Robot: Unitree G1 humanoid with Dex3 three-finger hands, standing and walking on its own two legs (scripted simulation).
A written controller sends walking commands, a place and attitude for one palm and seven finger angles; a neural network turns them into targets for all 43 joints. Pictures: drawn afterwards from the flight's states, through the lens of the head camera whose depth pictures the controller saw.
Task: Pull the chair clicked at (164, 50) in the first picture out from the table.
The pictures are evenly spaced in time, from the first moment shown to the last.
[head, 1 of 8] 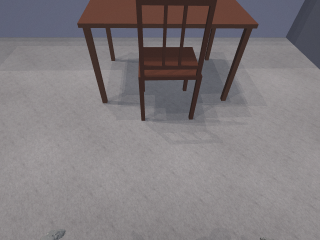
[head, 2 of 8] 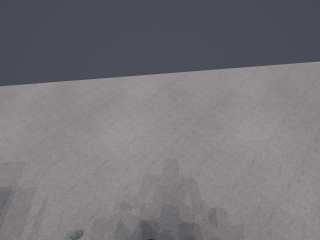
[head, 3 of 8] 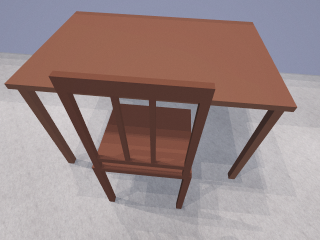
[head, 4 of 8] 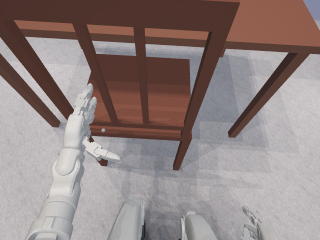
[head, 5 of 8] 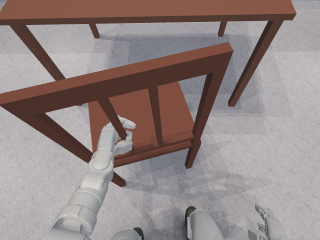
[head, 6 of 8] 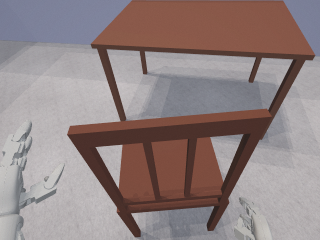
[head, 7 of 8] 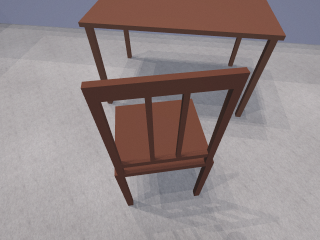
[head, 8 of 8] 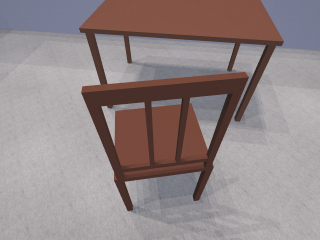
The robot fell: no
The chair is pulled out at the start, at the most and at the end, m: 0.00 0.54 0.54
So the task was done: yes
